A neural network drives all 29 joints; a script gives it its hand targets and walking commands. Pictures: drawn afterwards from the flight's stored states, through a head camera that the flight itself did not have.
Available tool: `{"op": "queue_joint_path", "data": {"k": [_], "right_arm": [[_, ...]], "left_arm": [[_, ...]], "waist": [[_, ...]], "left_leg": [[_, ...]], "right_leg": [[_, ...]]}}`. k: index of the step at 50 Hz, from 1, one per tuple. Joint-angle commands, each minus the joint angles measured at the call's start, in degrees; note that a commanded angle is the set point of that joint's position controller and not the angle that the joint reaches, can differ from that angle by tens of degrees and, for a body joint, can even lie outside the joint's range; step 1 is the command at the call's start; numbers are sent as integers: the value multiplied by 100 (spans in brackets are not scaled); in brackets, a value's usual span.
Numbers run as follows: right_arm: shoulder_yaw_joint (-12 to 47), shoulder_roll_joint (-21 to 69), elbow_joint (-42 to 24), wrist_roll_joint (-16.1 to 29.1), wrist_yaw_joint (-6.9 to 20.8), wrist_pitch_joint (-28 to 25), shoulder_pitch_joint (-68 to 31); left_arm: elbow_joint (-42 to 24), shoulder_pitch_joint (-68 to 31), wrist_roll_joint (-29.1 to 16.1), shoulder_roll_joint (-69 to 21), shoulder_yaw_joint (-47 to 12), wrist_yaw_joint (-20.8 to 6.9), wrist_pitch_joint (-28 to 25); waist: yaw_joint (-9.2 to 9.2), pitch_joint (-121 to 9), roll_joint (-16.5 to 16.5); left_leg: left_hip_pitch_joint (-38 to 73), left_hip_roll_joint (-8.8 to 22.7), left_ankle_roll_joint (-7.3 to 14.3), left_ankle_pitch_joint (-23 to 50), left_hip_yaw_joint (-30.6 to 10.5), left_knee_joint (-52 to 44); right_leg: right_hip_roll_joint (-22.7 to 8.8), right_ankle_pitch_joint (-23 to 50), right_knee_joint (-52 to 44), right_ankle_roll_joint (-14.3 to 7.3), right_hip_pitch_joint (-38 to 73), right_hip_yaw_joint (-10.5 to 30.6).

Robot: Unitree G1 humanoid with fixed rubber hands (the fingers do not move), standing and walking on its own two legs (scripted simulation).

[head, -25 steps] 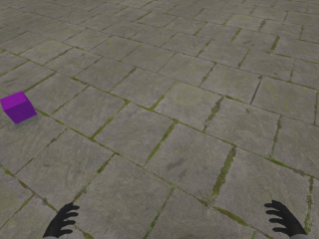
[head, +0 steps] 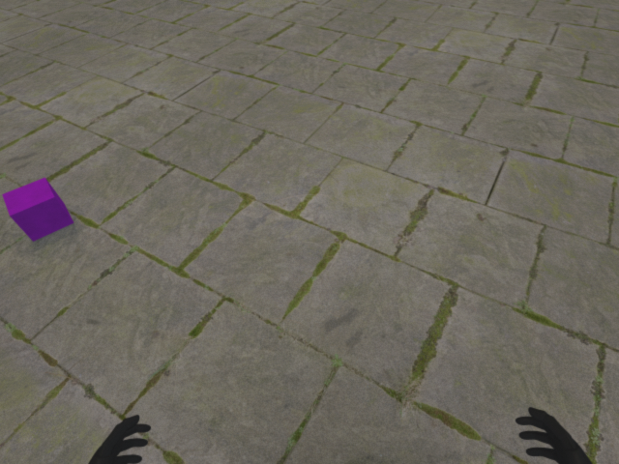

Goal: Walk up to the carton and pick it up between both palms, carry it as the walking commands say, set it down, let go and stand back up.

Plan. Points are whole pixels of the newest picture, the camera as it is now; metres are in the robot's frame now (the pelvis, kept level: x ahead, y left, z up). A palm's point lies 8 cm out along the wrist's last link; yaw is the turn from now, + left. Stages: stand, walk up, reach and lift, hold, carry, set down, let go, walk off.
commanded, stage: stand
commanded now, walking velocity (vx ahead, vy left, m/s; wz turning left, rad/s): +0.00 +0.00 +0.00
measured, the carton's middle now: (39, 209) +1.24 +1.27 -0.68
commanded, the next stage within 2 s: walk up in 0.50 s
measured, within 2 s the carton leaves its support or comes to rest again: neither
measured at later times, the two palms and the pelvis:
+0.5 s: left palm out of the picture +0.11 +0.31 -0.08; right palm out of the picture +0.11 -0.31 -0.08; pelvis +0.00 +0.00 +0.02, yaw +0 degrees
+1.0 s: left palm out of the picture -0.01 +0.29 -0.12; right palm out of the picture +0.14 -0.24 -0.11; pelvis -0.02 +0.01 +0.01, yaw +13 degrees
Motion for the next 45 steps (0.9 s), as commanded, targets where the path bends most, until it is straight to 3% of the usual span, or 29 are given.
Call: {"op": "queue_joint_path", "data": {"k": [1, 34, 35, 36, 37, 38, 39, 40, 41, 42, 43, 44, 45], "right_arm": [[-208, -955, -214, 13, -19, -65, -286], [-129, -1003, 967, 38, -20, 28, -518], [-344, -937, 950, 89, -91, 383, 594], [-571, -1043, 680, -36, 36, 471, -164], [-581, -857, 421, -10, 65, 481, -180], [-570, -820, 325, -9, 71, 501, -179], [-510, -795, 218, 16, 98, 524, -262], [-453, -585, 100, 0, 87, 536, -391], [-360, -255, -53, 25, 75, 535, -429], [-366, -200, -173, -34, 21, 582, -427], [-422, -254, -95, -29, 33, 622, -317], [-446, -237, -71, -10, 86, 631, -176], [-448, -208, -95, 24, 157, 628, -84]], "left_arm": [[-209, -275, -14, 953, 203, 21, -66], [954, -531, -38, 1009, 81, 35, 23], [647, -981, -148, 609, 244, -103, 345], [531, -351, 6, 288, 140, 50, 389], [538, -205, -31, 258, 155, 126, 401], [472, 8, -43, 303, 186, 160, 408], [519, 279, -78, 379, 200, 244, 349], [594, 595, -38, 490, 245, 270, 354], [581, 706, 41, 866, 382, 306, 384], [474, 551, 77, 958, 403, 308, 395], [397, 316, 75, 750, 376, 305, 386], [298, 49, 82, 587, 348, 295, 372], [270, -102, 90, 510, 365, 284, 347]], "waist": [[-2, -416, 23], [-8, -272, 6], [-145, -75, -384], [-58, 371, 872], [-29, 123, 1089], [99, -35, 1022], [216, -245, 889], [369, -297, 209], [492, -341, -1293], [414, -295, -1457], [208, -254, -898], [55, -154, -751], [-26, -124, -812]], "left_leg": [[178, 495, 327, 984, -563, -781], [796, 639, 175, 1164, -542, -1857], [738, 1130, 554, -483, -2074, -2142], [172, 1267, 757, 1628, -1696, -1587], [80, 1215, 858, 2720, -1597, -1327], [-139, 1113, 760, 3136, -1585, -1036], [-443, 827, 476, 2560, -1428, -740], [-1026, 376, 232, 1596, -973, -113], [-1688, -304, -42, -189, -135, 1343], [-1765, 20, -199, -1611, 9, 2466], [-1633, 140, -193, -1518, -130, 2890], [-1476, 170, -201, -1249, -99, 2990], [-1311, 237, -226, -972, -77, 2803]], "right_leg": [[-474, 1030, -738, -360, 189, 531], [-632, 1206, -1824, -206, 769, 559], [-312, -632, -333, 58, 151, -772], [-241, 270, -146, 241, -10, -309], [-279, 83, 124, 291, 288, -284], [-298, 126, -1, 247, 488, -183], [-534, 660, -606, 161, 910, -41], [-1029, 1147, -1318, -59, 1380, 399], [-2347, 2217, -1891, -648, 1743, 1339], [-2894, 2964, -1873, -1038, 1316, 1561], [-2665, 3156, -1722, -972, 1057, 1100], [-2402, 3195, -1615, -844, 776, 664], [-2188, 3101, -1563, -702, 667, 273]]}}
